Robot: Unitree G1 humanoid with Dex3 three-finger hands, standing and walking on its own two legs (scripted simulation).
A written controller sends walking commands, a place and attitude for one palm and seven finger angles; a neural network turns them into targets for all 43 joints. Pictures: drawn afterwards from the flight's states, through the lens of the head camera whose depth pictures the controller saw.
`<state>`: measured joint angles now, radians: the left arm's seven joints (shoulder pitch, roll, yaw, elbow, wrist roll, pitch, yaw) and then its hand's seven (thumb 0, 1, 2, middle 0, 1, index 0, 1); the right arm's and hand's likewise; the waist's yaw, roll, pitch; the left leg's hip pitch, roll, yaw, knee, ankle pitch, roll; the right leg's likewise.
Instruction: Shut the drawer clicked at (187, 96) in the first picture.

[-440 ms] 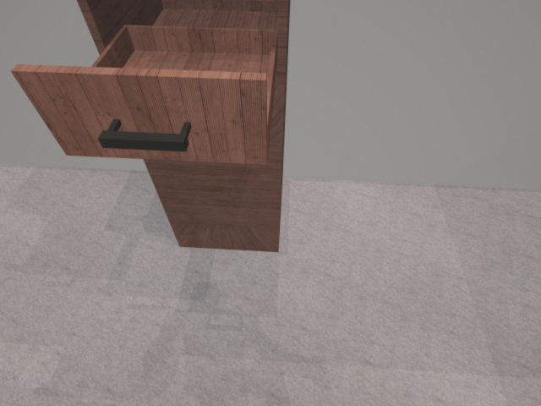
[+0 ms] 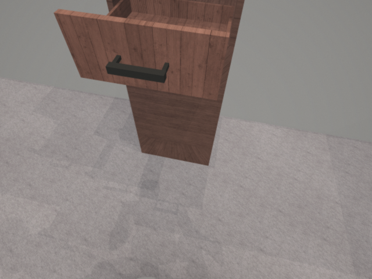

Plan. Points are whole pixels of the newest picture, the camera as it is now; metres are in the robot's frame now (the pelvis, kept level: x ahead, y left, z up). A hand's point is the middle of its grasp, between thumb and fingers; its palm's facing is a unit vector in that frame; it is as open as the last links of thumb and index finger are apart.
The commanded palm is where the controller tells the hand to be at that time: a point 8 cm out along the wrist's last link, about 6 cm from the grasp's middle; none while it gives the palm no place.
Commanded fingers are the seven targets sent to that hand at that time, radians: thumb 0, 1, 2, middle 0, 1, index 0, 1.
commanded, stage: stand and wait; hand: left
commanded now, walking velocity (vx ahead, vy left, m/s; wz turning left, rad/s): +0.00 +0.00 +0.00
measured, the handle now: (139, 67) +0.54 +0.13 +0.14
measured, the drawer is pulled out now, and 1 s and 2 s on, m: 0.28 0.28 0.28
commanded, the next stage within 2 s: turn or walk to find it in 0.52 s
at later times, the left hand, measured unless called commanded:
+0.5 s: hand out of the picture +0.01 +0.16 -0.16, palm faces +0.07 -0.97 -0.23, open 7.4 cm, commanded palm none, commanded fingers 0.00 0.90 0.90 -0.20 -0.30 -0.20 -0.30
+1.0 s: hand out of the picture +0.03 +0.16 -0.16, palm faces +0.12 -0.96 -0.24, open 7.4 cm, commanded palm none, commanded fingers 0.00 0.90 0.90 -0.20 -0.30 -0.20 -0.30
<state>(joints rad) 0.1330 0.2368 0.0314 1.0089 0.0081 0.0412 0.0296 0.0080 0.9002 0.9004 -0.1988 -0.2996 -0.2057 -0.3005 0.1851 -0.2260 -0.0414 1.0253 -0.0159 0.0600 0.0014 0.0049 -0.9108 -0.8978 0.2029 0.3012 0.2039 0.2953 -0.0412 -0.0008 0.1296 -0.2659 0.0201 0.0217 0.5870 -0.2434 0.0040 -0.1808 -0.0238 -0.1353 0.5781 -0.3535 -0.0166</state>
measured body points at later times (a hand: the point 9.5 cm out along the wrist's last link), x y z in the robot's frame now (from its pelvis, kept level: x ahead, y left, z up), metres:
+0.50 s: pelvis +0.01 -0.03 +0.01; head +0.04 -0.03 +0.46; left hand +0.01 +0.21 -0.14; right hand +0.06 -0.27 -0.15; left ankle +0.02 +0.11 -0.73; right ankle +0.00 -0.15 -0.73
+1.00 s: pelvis +0.01 -0.04 +0.01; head +0.04 -0.03 +0.46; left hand +0.02 +0.21 -0.14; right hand +0.06 -0.27 -0.15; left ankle +0.02 +0.11 -0.73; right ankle +0.00 -0.15 -0.73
